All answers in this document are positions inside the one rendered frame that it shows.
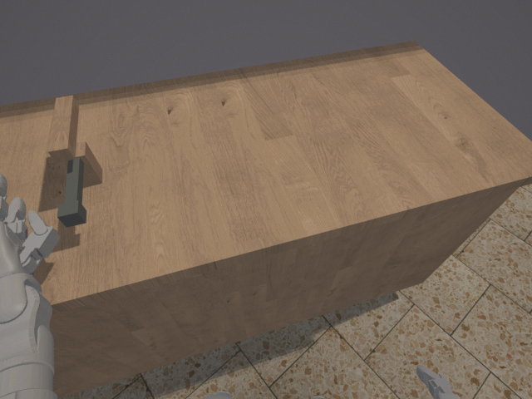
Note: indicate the robot left forearm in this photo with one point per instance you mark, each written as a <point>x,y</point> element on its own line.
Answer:
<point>27,358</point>

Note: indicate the counter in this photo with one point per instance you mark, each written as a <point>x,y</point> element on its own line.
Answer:
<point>226,205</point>

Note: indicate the tap lever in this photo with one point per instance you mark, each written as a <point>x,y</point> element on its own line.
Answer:
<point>72,212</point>

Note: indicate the left robot hand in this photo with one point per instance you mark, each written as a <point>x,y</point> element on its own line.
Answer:
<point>16,256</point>

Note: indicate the right robot hand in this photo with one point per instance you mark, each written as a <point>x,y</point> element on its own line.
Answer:
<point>438,386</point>

